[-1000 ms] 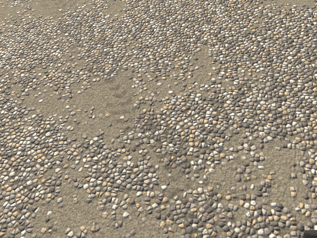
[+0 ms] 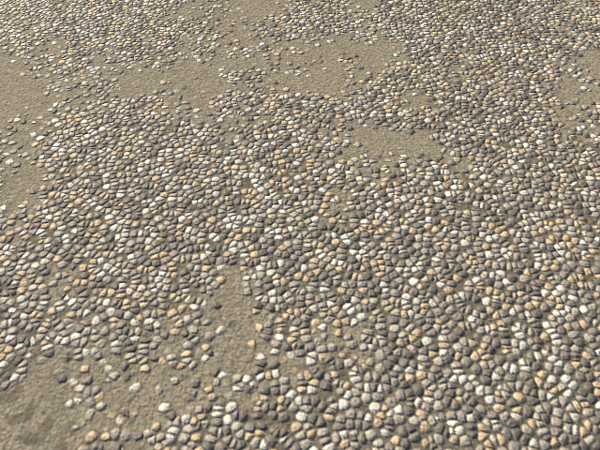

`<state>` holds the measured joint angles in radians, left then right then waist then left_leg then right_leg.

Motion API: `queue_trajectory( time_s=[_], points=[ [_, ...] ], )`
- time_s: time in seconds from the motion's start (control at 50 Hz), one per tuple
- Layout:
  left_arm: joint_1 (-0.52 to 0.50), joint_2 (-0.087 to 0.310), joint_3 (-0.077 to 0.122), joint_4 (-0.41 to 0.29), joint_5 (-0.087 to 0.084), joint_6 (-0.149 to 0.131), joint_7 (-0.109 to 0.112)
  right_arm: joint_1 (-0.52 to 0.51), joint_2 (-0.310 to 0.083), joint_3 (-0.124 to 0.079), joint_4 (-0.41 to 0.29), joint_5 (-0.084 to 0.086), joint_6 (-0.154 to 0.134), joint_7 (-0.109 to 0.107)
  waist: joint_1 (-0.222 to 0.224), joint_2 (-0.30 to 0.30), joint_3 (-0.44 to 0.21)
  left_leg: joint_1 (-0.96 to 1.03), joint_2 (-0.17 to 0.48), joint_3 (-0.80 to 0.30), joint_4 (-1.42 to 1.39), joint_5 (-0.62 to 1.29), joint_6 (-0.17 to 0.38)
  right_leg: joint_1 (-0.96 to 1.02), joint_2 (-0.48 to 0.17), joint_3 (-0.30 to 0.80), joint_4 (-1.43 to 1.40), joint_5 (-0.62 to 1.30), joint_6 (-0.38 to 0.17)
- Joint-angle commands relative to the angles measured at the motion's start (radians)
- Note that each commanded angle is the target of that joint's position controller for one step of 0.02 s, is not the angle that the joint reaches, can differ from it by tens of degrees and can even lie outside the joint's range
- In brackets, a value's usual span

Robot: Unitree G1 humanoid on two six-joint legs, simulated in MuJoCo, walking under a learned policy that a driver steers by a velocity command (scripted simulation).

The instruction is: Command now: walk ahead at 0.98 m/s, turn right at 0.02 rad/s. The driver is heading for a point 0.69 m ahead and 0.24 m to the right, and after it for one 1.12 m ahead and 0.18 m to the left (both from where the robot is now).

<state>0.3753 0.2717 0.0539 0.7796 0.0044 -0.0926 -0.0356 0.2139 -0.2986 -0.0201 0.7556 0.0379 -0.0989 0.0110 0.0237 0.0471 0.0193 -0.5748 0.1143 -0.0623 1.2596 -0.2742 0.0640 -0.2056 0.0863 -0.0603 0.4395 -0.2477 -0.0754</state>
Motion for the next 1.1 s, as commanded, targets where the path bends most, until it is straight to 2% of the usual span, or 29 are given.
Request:
queue_trajectory(
  time_s=[0.02, 0.08, 0.12, 0.18, 0.22, 0.26, 0.28, 0.3, 0.32, 0.34, 0.36, 0.38, 0.4, 0.42, 0.44, 0.48, 0.52, 0.56, 0.6, 0.66, 0.68, 0.7, 0.72, 0.74, 0.78, 0.82, 0.88, 0.98, 1.1],
  points=[
    [-0.090, 0.058, 0.006, -0.056, -0.016, -0.038, 0.004, 0.032, -0.005, 0.009, -0.056, -0.021, 0.022, 0.002, -0.082, -0.097, 0.119, -0.162, 0.078, -0.029, -0.083, 0.091, -0.036, -0.092, -0.259, 0.299, -0.345, -0.032, -0.181],
    [-0.041, 0.082, 0.009, -0.043, -0.009, -0.050, 0.022, -0.145, -0.019, 0.016, -0.109, -0.042, -0.003, 0.014, -0.031, -0.046, 0.158, -0.102, 0.040, 0.046, -0.389, 0.390, -0.056, -0.145, -0.184, 0.143, -0.381, 0.143, -0.147],
    [0.045, 0.113, 0.015, -0.018, -0.026, -0.056, 0.031, -0.252, -0.001, 0.025, -0.138, -0.034, -0.023, 0.033, 0.015, -0.016, 0.156, 0.040, -0.006, 0.084, -0.577, 0.564, -0.047, -0.137, -0.197, 0.116, -0.445, 0.152, -0.135],
    [0.129, 0.140, 0.018, 0.028, -0.039, -0.029, 0.035, -0.359, -0.031, 0.014, -0.185, -0.017, -0.028, 0.048, 0.041, -0.028, 0.171, 0.009, -0.053, 0.082, -0.747, 0.551, -0.032, 0.107, -0.252, 0.117, -0.420, 0.269, -0.116],
    [0.144, 0.167, 0.022, 0.047, -0.025, 0.000, 0.041, -0.334, -0.079, -0.011, -0.205, -0.020, -0.028, 0.049, -0.007, -0.085, 0.109, 0.046, -0.111, 0.087, -0.768, 0.413, -0.018, 0.271, -0.291, 0.153, -0.286, 0.622, -0.097],
    [0.122, 0.218, 0.031, 0.061, 0.015, 0.030, 0.046, -0.094, -0.165, -0.053, -0.171, 0.001, -0.013, 0.027, -0.156, -0.190, -0.077, 0.295, -0.156, 0.101, -0.700, 0.240, 0.020, 0.335, -0.298, 0.164, 0.034, 1.025, -0.071],
    [0.067, 0.202, 0.020, 0.043, 0.031, 0.039, 0.049, 0.154, -0.192, -0.067, -0.118, 0.004, 0.001, 0.008, -0.290, -0.208, -0.213, 0.646, -0.068, 0.044, -0.619, 0.197, 0.036, 0.116, -0.266, 0.149, 0.343, 0.911, -0.039],
    [0.269, -0.004, -0.029, 0.015, 0.006, 0.014, 0.037, 0.271, -0.287, -0.096, -0.082, -0.050, -0.007, 0.005, -0.165, 0.116, -0.458, 1.149, 0.250, -0.484, -0.652, -0.244, 0.207, -0.359, -0.104, 0.139, 0.843, 0.305, 0.020],
    [0.268, 0.000, -0.045, 0.039, -0.037, -0.007, 0.027, 0.317, -0.213, -0.082, -0.070, -0.045, -0.012, 0.019, -0.195, 0.240, -0.637, 1.202, 0.296, -0.806, -0.888, -0.585, 0.198, -0.428, -0.057, 0.261, 0.981, -0.175, 0.009],
    [0.089, 0.112, -0.006, -0.011, -0.084, -0.010, 0.036, 0.250, -0.147, -0.068, -0.057, -0.040, -0.010, 0.010, -0.206, 0.214, -0.403, 1.062, 0.268, -0.685, -0.963, -0.529, 0.126, -0.536, -0.104, 0.223, 1.029, -0.138, 0.001],
    [-0.026, 0.130, -0.002, -0.045, -0.080, -0.011, 0.047, 0.172, -0.113, -0.059, -0.053, -0.050, -0.009, 0.006, -0.190, 0.086, -0.228, 0.886, 0.244, -0.505, -0.960, -0.245, 0.104, -0.559, -0.145, 0.195, 1.013, -0.099, 0.011],
    [-0.091, 0.119, 0.000, -0.065, -0.051, -0.010, 0.051, 0.108, -0.092, -0.054, -0.042, -0.069, -0.012, 0.006, -0.149, -0.007, -0.109, 0.689, 0.228, -0.356, -0.968, 0.087, 0.108, -0.520, -0.178, 0.180, 0.966, -0.075, 0.018],
    [-0.067, 0.107, 0.011, -0.066, -0.041, 0.007, 0.050, 0.054, -0.068, -0.050, -0.039, -0.088, -0.023, 0.006, -0.081, 0.012, -0.073, 0.543, 0.208, -0.228, -0.960, 0.377, 0.113, -0.423, -0.212, 0.190, 0.932, -0.077, 0.030],
    [-0.024, 0.087, 0.017, -0.056, -0.048, 0.033, 0.050, 0.004, -0.032, -0.045, -0.032, -0.084, -0.025, 0.008, -0.032, 0.020, -0.058, 0.465, 0.185, -0.118, -0.963, 0.522, 0.109, -0.356, -0.229, 0.187, 0.898, -0.107, 0.040],
    [-0.003, 0.063, 0.019, -0.051, -0.058, 0.059, 0.053, -0.049, -0.010, -0.041, -0.029, -0.067, -0.026, 0.008, -0.001, 0.031, -0.027, 0.404, 0.172, -0.032, -0.991, 0.552, 0.102, -0.341, -0.238, 0.171, 0.846, -0.133, 0.048],
    [-0.046, 0.020, 0.008, -0.091, -0.042, 0.084, 0.051, -0.127, -0.042, -0.050, -0.024, -0.042, -0.032, -0.001, 0.030, 0.053, 0.063, 0.295, 0.166, 0.082, -1.048, 0.656, 0.098, -0.362, -0.250, 0.131, 0.702, -0.078, 0.068],
    [-0.101, -0.004, -0.006, -0.113, -0.011, 0.069, 0.036, -0.113, -0.095, -0.063, -0.007, -0.041, -0.035, -0.008, 0.020, 0.004, 0.056, 0.228, 0.096, 0.173, -1.069, 0.672, 0.107, -0.242, -0.203, 0.088, 0.438, 0.117, 0.065],
    [-0.142, -0.002, -0.009, -0.109, -0.002, 0.047, 0.008, -0.043, -0.123, -0.067, 0.023, -0.022, -0.030, -0.013, -0.011, -0.006, -0.002, 0.286, 0.065, 0.191, -1.053, 0.630, 0.107, -0.131, -0.135, 0.063, 0.249, 0.332, 0.057],
    [-0.209, 0.044, -0.001, -0.132, 0.007, 0.035, -0.009, -0.007, -0.168, -0.074, 0.052, 0.004, -0.019, -0.013, -0.012, -0.013, 0.000, 0.403, 0.106, 0.131, -1.042, 0.614, 0.105, -0.143, -0.122, 0.082, 0.137, 0.376, 0.034],
    [-0.100, 0.135, 0.035, -0.080, 0.033, 0.014, -0.002, -0.007, -0.188, -0.078, 0.070, -0.001, 0.016, -0.018, 0.074, -0.029, -0.066, 0.507, 0.077, 0.091, -0.816, 0.671, 0.039, -0.002, -0.077, 0.068, 0.029, 0.436, 0.006],
    [-0.043, 0.193, 0.053, -0.064, 0.041, 0.012, 0.010, 0.022, -0.160, -0.067, 0.068, -0.012, 0.024, -0.018, 0.096, -0.064, -0.123, 0.452, 0.011, 0.106, -0.652, 0.564, -0.013, 0.143, -0.124, 0.083, 0.035, 0.691, -0.005],
    [-0.022, 0.272, 0.060, -0.084, 0.069, 0.017, 0.031, 0.110, -0.078, -0.036, 0.048, -0.045, 0.030, -0.010, 0.061, -0.282, -0.261, 0.226, -0.105, 0.120, -0.288, -0.033, -0.080, 0.415, -0.381, 0.290, 0.147, 1.240, -0.111],
    [-0.057, 0.246, 0.041, -0.125, 0.070, 0.029, 0.034, 0.245, -0.038, -0.019, 0.069, -0.011, 0.038, -0.007, 0.021, -0.390, -0.471, 0.079, -0.179, -0.018, -0.002, -0.476, -0.113, 0.548, -0.570, 0.530, 0.128, 1.303, -0.268],
    [-0.103, 0.204, 0.035, -0.150, 0.038, 0.043, 0.031, 0.207, -0.152, -0.051, 0.078, 0.006, 0.053, -0.007, 0.036, -0.237, -0.458, 0.073, -0.127, -0.082, 0.064, -0.457, -0.113, 0.440, -0.516, 0.451, 0.088, 1.124, -0.245],
    [-0.200, 0.148, 0.020, -0.139, 0.005, 0.052, 0.035, 0.099, -0.139, -0.066, 0.051, 0.005, 0.090, -0.024, -0.004, -0.114, -0.239, -0.029, -0.052, -0.016, 0.031, -0.338, -0.136, 0.227, -0.444, 0.313, -0.005, 0.738, -0.189],
    [-0.274, 0.128, 0.019, -0.129, 0.022, 0.052, 0.042, 0.121, -0.117, -0.074, 0.046, -0.005, 0.139, -0.040, -0.057, -0.160, -0.153, 0.062, -0.017, 0.015, 0.014, -0.233, -0.163, 0.010, -0.402, 0.215, -0.110, 0.484, -0.166],
    [-0.331, 0.120, 0.024, -0.121, 0.037, 0.045, 0.063, 0.083, -0.086, -0.079, -0.001, -0.010, 0.168, -0.050, -0.068, -0.157, -0.121, 0.063, 0.004, 0.037, -0.070, -0.155, -0.172, -0.056, -0.413, 0.116, -0.185, 0.344, -0.182],
    [-0.354, 0.150, 0.043, -0.105, 0.026, 0.064, 0.091, -0.012, -0.071, -0.075, -0.066, -0.018, 0.170, -0.020, -0.045, -0.134, -0.141, 0.112, 0.023, 0.080, -0.304, -0.015, -0.141, 0.001, -0.435, -0.015, -0.195, 0.272, -0.170],
    [-0.364, 0.184, 0.066, -0.077, -0.018, 0.086, 0.058, -0.029, -0.103, -0.099, -0.105, -0.017, 0.201, 0.016, -0.065, -0.151, -0.117, 0.227, -0.017, 0.171, -0.574, -0.033, -0.056, 0.091, -0.470, -0.101, -0.085, 0.265, -0.089]
  ],
)
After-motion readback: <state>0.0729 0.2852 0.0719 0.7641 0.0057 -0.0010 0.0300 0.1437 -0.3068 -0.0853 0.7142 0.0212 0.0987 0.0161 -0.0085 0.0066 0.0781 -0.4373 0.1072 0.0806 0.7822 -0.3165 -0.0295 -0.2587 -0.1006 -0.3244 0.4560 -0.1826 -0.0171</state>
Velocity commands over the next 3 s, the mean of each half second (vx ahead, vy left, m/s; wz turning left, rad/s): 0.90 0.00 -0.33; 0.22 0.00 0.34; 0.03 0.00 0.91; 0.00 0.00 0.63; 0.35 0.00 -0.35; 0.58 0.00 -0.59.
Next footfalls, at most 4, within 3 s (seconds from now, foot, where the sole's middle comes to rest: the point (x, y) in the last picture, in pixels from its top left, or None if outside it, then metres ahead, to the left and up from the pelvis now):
0.28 left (265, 435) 0.53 0.13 -0.77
0.68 right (389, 335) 0.78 -0.16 -0.77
1.14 left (288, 348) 0.74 0.09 -0.77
1.60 right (355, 301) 0.88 -0.08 -0.77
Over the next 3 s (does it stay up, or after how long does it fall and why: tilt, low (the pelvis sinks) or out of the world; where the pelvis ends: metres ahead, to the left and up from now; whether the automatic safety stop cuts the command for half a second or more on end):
stays up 1.19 0.07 -0.02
